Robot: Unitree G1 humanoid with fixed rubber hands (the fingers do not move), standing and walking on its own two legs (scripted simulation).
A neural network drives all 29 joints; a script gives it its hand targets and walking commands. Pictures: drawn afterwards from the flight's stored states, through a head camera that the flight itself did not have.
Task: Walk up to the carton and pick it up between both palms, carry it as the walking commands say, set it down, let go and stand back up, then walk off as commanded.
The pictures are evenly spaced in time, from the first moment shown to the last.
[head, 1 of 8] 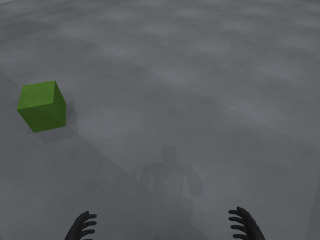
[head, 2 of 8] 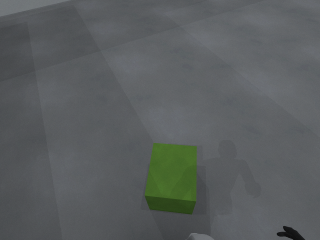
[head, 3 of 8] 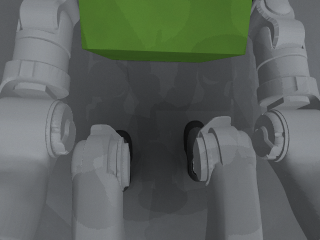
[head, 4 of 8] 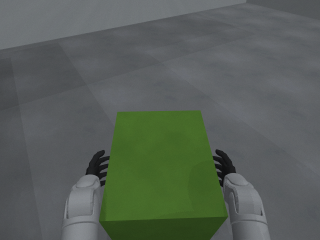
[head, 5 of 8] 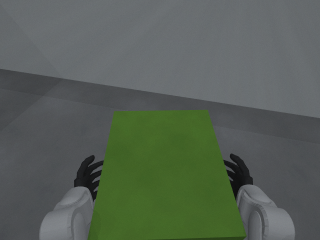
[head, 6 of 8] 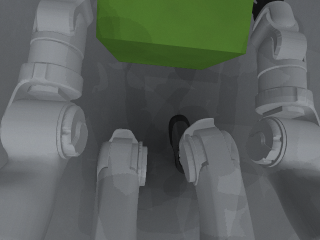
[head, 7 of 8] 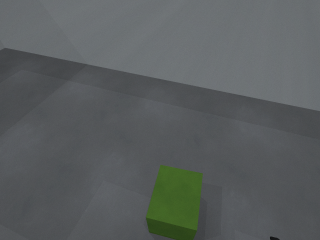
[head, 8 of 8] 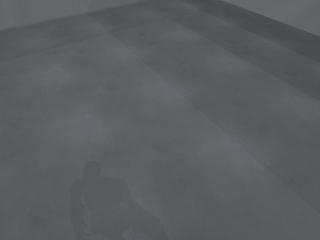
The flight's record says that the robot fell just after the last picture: no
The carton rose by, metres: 0.67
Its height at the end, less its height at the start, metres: +0.00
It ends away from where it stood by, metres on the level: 2.74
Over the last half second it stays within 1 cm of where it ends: yes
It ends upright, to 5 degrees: yes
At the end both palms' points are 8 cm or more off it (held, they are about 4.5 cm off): yes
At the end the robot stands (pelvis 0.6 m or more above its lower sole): yes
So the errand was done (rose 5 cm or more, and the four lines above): yes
